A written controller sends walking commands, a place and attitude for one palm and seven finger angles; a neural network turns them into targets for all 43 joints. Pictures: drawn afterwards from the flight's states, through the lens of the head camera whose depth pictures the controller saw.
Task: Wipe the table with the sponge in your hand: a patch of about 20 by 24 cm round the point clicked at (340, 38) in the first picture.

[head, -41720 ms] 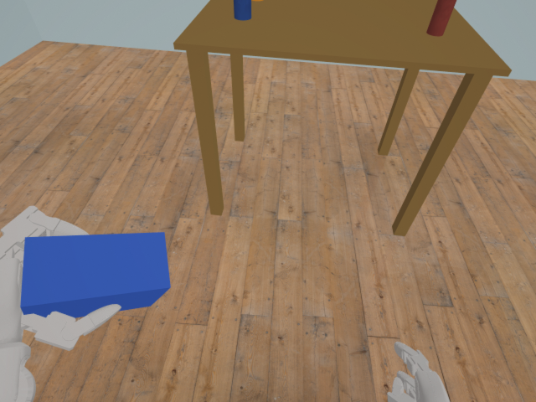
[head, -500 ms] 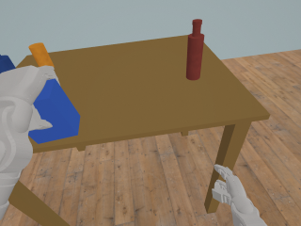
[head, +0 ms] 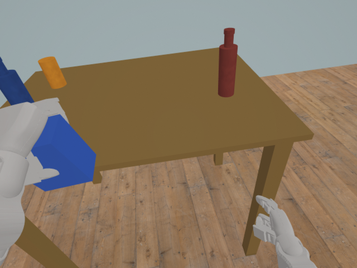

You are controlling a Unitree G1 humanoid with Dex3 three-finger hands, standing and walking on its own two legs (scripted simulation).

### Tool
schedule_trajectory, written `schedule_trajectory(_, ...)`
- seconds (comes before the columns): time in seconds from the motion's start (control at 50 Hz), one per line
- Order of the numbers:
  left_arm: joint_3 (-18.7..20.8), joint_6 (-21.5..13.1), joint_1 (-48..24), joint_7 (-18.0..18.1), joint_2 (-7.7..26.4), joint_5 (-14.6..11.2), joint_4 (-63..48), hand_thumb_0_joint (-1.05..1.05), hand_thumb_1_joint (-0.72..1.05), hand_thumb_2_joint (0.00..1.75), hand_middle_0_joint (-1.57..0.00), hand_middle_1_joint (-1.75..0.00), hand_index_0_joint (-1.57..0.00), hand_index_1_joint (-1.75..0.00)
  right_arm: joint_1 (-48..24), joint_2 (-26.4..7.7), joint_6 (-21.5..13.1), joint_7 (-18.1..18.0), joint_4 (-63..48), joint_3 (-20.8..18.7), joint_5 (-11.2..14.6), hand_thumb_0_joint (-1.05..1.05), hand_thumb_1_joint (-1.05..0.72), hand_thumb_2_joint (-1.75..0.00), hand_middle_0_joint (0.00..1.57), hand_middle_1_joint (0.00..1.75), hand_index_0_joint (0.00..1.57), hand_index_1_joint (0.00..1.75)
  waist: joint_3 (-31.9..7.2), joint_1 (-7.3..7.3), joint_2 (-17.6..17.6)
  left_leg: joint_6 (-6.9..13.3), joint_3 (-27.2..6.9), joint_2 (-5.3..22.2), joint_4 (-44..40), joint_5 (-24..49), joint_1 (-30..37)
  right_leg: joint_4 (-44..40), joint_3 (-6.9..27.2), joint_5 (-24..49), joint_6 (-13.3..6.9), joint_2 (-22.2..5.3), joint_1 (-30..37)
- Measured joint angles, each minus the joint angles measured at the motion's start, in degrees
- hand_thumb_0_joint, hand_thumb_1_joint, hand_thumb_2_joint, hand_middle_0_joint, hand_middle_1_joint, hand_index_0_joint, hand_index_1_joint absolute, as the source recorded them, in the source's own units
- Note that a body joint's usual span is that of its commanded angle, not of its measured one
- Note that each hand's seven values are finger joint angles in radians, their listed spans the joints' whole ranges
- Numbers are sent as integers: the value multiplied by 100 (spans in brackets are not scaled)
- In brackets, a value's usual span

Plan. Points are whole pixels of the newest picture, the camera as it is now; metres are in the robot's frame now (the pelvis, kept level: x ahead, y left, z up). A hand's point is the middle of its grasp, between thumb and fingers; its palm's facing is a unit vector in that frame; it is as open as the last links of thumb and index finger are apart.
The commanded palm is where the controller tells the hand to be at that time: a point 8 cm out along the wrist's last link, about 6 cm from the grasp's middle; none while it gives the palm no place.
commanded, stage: bring the sponge back beside the body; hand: left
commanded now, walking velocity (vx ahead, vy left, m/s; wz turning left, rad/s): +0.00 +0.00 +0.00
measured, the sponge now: (59, 161) +0.21 +0.29 +0.19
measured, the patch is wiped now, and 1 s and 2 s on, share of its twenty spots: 1.00 1.00 1.00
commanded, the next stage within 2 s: step back with the hand held close in 0.32 s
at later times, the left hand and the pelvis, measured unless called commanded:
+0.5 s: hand (52, 139) +0.22 +0.28 +0.24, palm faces +0.38 -0.38 -0.84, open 10.5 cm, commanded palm +0.15 +0.29 +0.30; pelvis +0.00 +0.00 +0.00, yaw +1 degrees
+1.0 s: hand (77, 121) +0.24 +0.23 +0.27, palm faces +0.49 -0.76 -0.42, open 10.5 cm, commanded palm +0.15 +0.29 +0.30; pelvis -0.01 +0.00 -0.01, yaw +1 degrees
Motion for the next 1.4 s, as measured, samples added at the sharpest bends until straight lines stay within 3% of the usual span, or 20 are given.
schedule_trajectory(0.14, -188, 14, -189, 155, 4, 70, 177, -1, -54, 105, -70, -131, -71, -131, -21, -11, -97, -74, 59, -8, -24, 1, -91, -90, 20, 30, 20, 30, 66, 79, -49, -14, -29, 9, 40, 2, 38, 9, -27, 10, -18, 9, 59)
schedule_trajectory(0.3, -91, 99, -273, 228, -76, 65, 264, -1, -54, 105, -70, -131, -71, -131, -50, 39, -114, -34, 63, 16, 9, 1, -91, -90, 20, 30, 20, 30, 47, -5, -78, -5, -2, 13, -7, 13, 96, -44, 4, 35, -5, 16, 111)
schedule_trajectory(0.46, -262, 140, -243, 270, -141, 123, 244, -1, -54, 105, -70, -131, -71, -131, -34, 7, -90, -15, 53, 16, -2, 1, -91, -90, 20, 30, 20, 30, 55, -17, -81, 28, 26, -5, -29, 9, 113, -71, 36, 44, 26, 2, 128)
schedule_trajectory(0.5, 338, -458, -287, 686, -493, -1797, 424, -1, -54, 105, -70, -131, -71, -131, 163, 12, -126, 28, -273, -29, -33, 1, -91, -90, 20, 30, 20, 30, -34, -147, -102, 40, -125, -18, 235, -287, -232, -108, -82, 48, 33, 3, -47)
schedule_trajectory(0.54, 795, -1185, -128, 1135, -784, -3033, 471, -1, -54, 105, -70, -131, -71, -131, 323, 74, -258, 73, -520, 10, -117, 1, -91, -90, 20, 30, 20, 30, -70, -332, -235, 57, -243, -54, 506, -647, -628, -91, -122, 100, 5, 22, -339)
schedule_trajectory(0.56, 981, -1459, 23, 1318, -908, -3431, 336, -1, -54, 105, -70, -131, -71, -131, 394, 116, -282, 88, -621, 27, -151, 1, -91, -90, 20, 30, 20, 30, -39, -451, -322, 67, -264, -53, 569, -663, -772, -55, -130, 114, 5, 32, -472)
schedule_trajectory(0.6, 1287, -1919, 410, 1622, -1095, -3960, -181, -1, -54, 105, -70, -131, -71, -131, 534, 171, -289, 100, -739, 52, -219, 1, -91, -90, 20, 30, 20, 30, 105, -688, -500, 69, -230, -19, 484, -107, -890, 95, -112, 82, 21, 55, -672)
schedule_trajectory(0.66, 1628, -2548, 1026, 1959, -1250, -4344, -1029, -1, -54, 105, -70, -131, -71, -131, 848, 229, -273, 81, -680, -61, -285, 1, -90, -90, 20, 30, 20, 30, 234, -913, -771, 95, -106, -65, 545, -81, -981, 377, 1, -68, 85, 5, -891)
schedule_trajectory(0.74, 2153, -3222, 1257, 2266, -1174, -4453, -1601, -1, -54, 105, -70, -131, -71, -131, 1371, 215, -300, 38, -319, -342, -362, 1, -91, -90, 20, 30, 20, 30, 163, -1016, -902, 129, -74, -165, 551, -221, -1077, 631, 74, -352, 172, -90, -995)
schedule_trajectory(0.82, 2518, -3717, 655, 2414, -1148, -4415, -1061, -1, -54, 105, -70, -131, -72, -131, 1572, 157, -282, 96, 175, -553, -337, 1, -91, -90, 20, 30, 20, 30, 167, -1043, -692, 90, -174, -135, 549, -214, -1068, 499, 16, -359, 131, -45, -882)
schedule_trajectory(0.92, 2656, -3775, 339, 2392, -1207, -4439, -46, -1, -54, 105, -70, -131, -71, -131, 1445, 147, -179, 178, 231, -641, -186, 1, -91, -90, 20, 30, 20, 30, 154, -1284, -378, -45, -259, 27, 861, -233, -1289, 410, -94, -240, 10, 109, -905)
schedule_trajectory(1.0, 2439, -3756, 974, 2278, -1379, -4475, -264, -1, -54, 105, -70, -131, -71, -132, 1234, 178, -216, 183, -11, -672, -104, 1, -91, -90, 20, 30, 20, 30, 186, -1498, -410, -85, -224, 165, 1826, -868, -1654, 547, -93, -204, -21, 104, -1110)
schedule_trajectory(1.04, 2323, -3808, 1461, 2225, -1381, -4473, -720, -1, -54, 105, -70, -131, -71, -132, 1178, 208, -271, 154, -160, -660, -114, 1, -91, -90, 20, 30, 20, 30, 190, -1524, -544, -84, -201, 270, 1782, -872, -1620, 619, -64, -175, -5, 52, -1245)
schedule_trajectory(1.08, 2267, -3908, 1820, 2217, -1292, -4480, -1213, -1, -54, 105, -70, -131, -71, -132, 1161, 196, -360, 109, -289, -652, -160, 1, -91, -90, 20, 30, 20, 30, 187, -1505, -640, -73, -237, 410, 1239, -519, -1441, 734, -101, -168, 28, 3, -1413)
schedule_trajectory(1.1, 2278, -3965, 1903, 2234, -1221, -4482, -1432, -1, -54, 105, -70, -131, -71, -131, 1146, 174, -418, 72, -313, -670, -197, 1, -91, -90, 20, 30, 20, 30, 188, -1468, -664, -225, -264, 429, 1009, -536, -1396, 811, -137, -173, 51, -27, -1513)
schedule_trajectory(1.14, 2388, -4083, 1887, 2298, -1091, -4498, -1702, -1, -55, 105, -70, -131, -72, -131, 1071, 185, -514, 2, -235, -711, -252, 1, -91, -90, 20, 30, 20, 30, 254, -1262, -783, -345, -233, 354, 1005, -452, -1474, 823, -104, -97, 97, -107, -1587)
schedule_trajectory(1.2, 2669, -4195, 1442, 2429, -975, -4521, -1640, -1, -55, 105, -70, -131, -72, -131, 1029, 230, -657, -20, -123, -711, -267, 1, -91, -90, 20, 30, 20, 30, 269, -924, -854, -327, -168, 311, 1004, -296, -1475, 815, -32, 23, 145, -144, -1599)
schedule_trajectory(1.26, 2766, -4223, 602, 2503, -1102, -4511, -962, -1, -55, 105, -71, -131, -72, -131, 971, 289, -745, 7, 23, -652, -243, 1, -91, -90, 20, 30, 20, 30, 179, -739, -795, -330, -173, 306, 1099, -260, -1449, 911, -36, 46, 140, -149, -1572)
schedule_trajectory(1.32, 2690, -4044, -251, 2552, -1416, -4469, -104, -1, -55, 105, -70, -131, -72, -131, 890, 300, -751, 63, 132, -594, -182, 1, -91, -90, 20, 30, 20, 30, 47, -746, -654, -239, -234, 334, 1435, -693, -1627, 896, -137, 145, 62, -148, -1579)
schedule_trajectory(1.4, 2266, -3590, -741, 2507, -1762, -4428, 325, -1, -55, 105, -70, -131, -71, -132, 736, 286, -558, 181, 191, -507, -132, 1, -91, -90, 20, 30, 20, 30, 110, -951, -724, -102, -37, 288, 2305, -1278, -1815, 592, -246, 498, 113, -324, -1560)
